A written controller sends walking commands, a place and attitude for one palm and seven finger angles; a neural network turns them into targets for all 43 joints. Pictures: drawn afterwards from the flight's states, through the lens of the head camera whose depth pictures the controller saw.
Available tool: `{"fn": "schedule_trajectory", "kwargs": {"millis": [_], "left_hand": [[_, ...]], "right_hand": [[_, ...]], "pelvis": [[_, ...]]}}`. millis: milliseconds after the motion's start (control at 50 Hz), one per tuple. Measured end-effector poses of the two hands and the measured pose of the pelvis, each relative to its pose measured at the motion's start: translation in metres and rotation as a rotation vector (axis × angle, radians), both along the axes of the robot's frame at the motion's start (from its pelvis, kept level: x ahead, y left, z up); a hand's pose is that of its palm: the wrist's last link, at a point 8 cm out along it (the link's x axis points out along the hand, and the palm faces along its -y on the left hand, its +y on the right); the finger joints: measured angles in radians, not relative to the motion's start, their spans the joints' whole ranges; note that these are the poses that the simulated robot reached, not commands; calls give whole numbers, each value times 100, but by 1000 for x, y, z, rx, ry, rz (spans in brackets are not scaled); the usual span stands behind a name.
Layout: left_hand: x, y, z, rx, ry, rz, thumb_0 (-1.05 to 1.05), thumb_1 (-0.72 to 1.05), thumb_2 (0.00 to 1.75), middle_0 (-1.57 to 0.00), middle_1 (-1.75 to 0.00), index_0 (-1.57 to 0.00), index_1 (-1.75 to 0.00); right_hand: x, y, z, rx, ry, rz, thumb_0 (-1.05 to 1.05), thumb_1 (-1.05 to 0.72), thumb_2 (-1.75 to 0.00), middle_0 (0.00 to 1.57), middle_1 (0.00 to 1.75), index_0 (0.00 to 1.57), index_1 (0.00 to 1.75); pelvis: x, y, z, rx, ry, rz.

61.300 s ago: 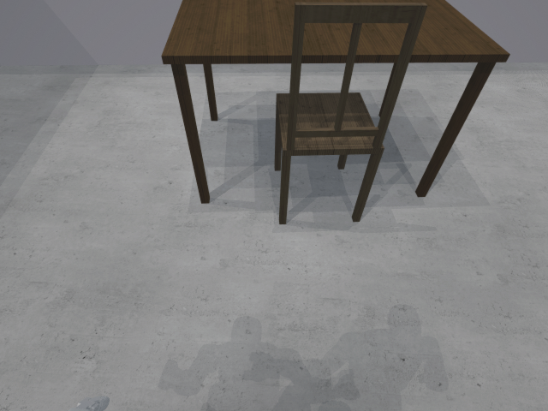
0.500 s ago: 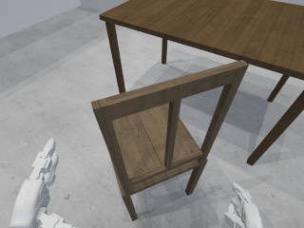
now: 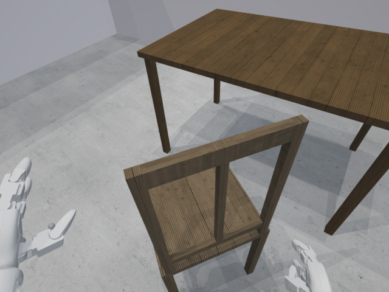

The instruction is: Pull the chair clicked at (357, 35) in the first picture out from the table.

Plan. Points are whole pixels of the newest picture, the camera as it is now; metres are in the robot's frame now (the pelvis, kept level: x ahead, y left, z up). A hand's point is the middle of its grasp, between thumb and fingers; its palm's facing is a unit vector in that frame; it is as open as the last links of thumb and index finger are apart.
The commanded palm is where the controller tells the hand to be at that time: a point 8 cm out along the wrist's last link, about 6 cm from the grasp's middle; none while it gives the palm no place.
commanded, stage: draw the hand back to the body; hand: left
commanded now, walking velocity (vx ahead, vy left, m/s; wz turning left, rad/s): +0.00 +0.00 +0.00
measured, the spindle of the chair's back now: (219, 207) +0.34 -0.01 -0.05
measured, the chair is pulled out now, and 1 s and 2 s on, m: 0.49 0.49 0.49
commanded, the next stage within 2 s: step back with the hand held close in 0.50 s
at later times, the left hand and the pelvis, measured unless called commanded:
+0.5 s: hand (42, 214) +0.18 +0.26 +0.16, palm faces +0.46 -0.78 -0.43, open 7.5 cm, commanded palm +0.13 +0.29 +0.18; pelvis -0.01 -0.01 +0.01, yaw -1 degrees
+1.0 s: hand (27, 230) +0.16 +0.27 +0.15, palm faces +0.35 -0.78 -0.51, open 7.4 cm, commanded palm +0.10 +0.31 +0.18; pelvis -0.05 +0.02 +0.01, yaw -3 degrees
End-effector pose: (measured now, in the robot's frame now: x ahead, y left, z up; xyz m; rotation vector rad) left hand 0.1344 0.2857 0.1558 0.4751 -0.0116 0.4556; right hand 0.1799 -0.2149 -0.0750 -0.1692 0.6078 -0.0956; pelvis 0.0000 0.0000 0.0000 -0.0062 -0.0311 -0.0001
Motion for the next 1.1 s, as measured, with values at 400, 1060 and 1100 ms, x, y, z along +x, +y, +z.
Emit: {"fn": "schedule_trajectory", "kwargs": {"millis": [400,1060,1100], "left_hand": [[8,2,18,18,-63,-4,1,87,89,-20,-29,-21,-29],[-22,28,21,128,-76,-110,2,89,90,-21,-30,-21,-30],[-28,30,23,133,-96,-102,2,89,90,-21,-30,-21,-30]], "right_hand": [[-17,-21,-2,-15,65,-31,2,-90,-89,20,30,20,30],[-87,-9,1,-72,157,-111,2,-90,-89,20,30,20,30],[-92,-6,0,-70,155,-106,2,-90,-89,20,30,20,30]], "pelvis": [[-4,-6,7,1,-26,-17],[-60,19,4,4,27,-45],[-65,20,2,3,28,-42]]}}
